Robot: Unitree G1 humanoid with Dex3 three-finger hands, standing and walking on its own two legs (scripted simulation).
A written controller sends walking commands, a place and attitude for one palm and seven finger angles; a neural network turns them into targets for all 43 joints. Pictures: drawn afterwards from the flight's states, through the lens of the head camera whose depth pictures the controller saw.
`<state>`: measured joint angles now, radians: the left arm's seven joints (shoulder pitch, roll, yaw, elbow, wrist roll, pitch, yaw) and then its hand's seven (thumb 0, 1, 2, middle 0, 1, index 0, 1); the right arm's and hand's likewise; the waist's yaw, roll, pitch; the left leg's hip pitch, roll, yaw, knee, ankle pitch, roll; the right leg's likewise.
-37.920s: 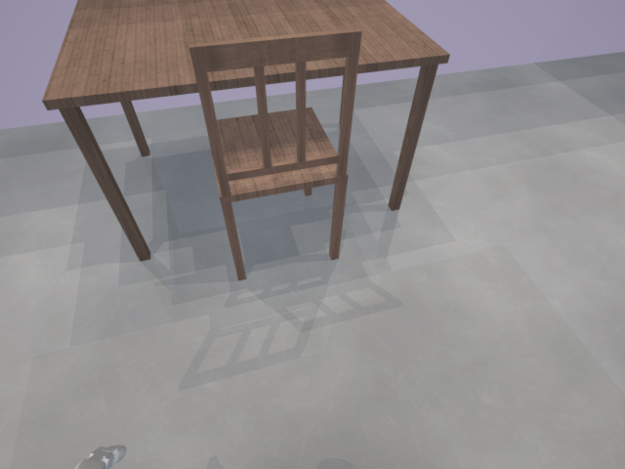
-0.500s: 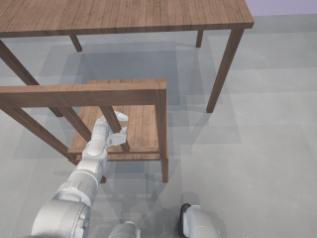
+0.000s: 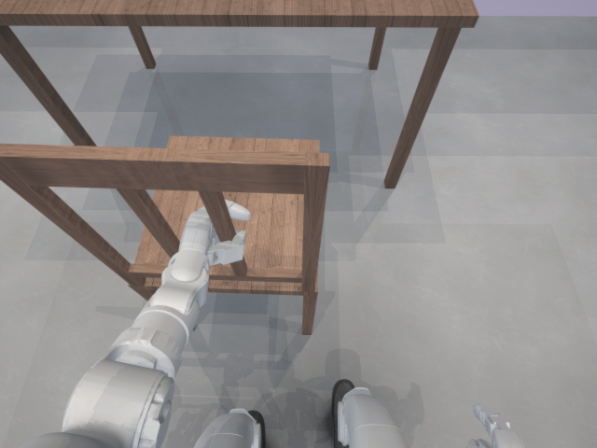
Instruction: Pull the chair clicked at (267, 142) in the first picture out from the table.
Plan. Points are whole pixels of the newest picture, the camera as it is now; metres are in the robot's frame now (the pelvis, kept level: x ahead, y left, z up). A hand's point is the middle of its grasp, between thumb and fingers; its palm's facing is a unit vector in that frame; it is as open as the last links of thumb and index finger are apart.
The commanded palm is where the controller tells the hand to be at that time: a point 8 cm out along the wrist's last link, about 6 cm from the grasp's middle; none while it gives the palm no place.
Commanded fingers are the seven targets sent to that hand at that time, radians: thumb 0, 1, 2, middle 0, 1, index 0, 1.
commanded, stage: step backward, pulling the chair out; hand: left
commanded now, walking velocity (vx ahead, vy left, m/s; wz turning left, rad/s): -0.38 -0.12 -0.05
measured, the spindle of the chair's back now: (165, 236) +0.42 +0.22 -0.07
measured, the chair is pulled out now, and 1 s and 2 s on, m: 0.37 0.57 0.62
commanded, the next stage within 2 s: stop walking, hand still on the chair in 0.70 s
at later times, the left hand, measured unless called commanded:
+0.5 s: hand (225, 306) +0.29 +0.11 -0.05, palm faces -0.06 -0.98 -0.18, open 5.6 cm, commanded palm +0.31 +0.15 -0.05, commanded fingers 0.00 0.90 0.90 -0.50 -1.45 -0.50 -1.45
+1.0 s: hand (227, 381) +0.20 +0.10 -0.05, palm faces -0.08 -0.98 -0.17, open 5.6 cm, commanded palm +0.19 +0.15 -0.04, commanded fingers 0.00 0.90 0.90 -0.50 -1.45 -0.50 -1.45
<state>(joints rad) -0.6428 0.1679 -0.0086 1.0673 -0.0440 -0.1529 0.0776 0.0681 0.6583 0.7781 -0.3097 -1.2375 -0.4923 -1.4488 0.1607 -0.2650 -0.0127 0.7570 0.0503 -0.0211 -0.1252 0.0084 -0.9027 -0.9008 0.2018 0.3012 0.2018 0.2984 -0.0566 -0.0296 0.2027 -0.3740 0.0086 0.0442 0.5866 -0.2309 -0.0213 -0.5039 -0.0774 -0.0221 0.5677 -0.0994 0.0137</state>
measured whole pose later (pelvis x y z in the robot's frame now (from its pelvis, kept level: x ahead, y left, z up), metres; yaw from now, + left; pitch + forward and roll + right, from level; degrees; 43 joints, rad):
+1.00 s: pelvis -0.17 +0.00 +0.01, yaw -3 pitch -1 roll +0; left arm -0.50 0.15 -0.01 0.93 -0.04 -0.07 0.08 0.09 0.67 0.75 -0.29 -1.28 -0.49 -1.45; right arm 0.20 -0.27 -0.01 0.68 0.05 0.03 -0.11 0.01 -0.91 -0.90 0.20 0.30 0.20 0.30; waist -0.04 0.01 0.19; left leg -0.31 0.04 0.01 0.59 -0.27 -0.02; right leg -0.36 -0.07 -0.01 0.59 -0.27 0.03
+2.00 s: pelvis -0.14 -0.01 +0.00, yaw -3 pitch +3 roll +0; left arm 0.00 0.16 -0.05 0.48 -0.03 -0.07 0.04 0.05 0.42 0.69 -0.38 -1.35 -0.49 -1.45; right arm 0.23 -0.23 0.01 0.65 0.05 -0.02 -0.04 0.01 -0.90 -0.90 0.20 0.30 0.20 0.30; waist -0.05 -0.01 -0.01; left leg -0.36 0.04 0.01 0.62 -0.32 -0.04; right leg -0.43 -0.07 -0.01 0.63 -0.26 0.04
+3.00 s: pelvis -0.13 -0.01 -0.04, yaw +0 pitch +9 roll +0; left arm 0.46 0.20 -0.10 -0.11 -0.02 0.14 0.02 -0.01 -0.54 0.20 0.00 0.00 0.00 0.00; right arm 0.25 -0.25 0.02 0.49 0.03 -0.14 -0.08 0.01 -0.90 -0.90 0.20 0.30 0.20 0.30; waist -0.03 0.04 -0.11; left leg -0.64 0.03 -0.05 0.96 -0.48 -0.04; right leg -0.67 -0.09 -0.05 0.94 -0.43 0.04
